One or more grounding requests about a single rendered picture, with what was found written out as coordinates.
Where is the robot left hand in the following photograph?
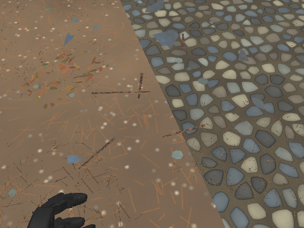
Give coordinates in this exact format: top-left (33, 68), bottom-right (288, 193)
top-left (27, 192), bottom-right (96, 228)

